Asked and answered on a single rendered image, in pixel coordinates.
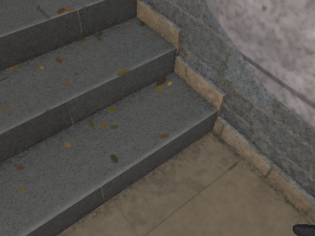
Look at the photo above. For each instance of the robot right hand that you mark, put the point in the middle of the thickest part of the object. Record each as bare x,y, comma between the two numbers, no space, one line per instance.
304,229

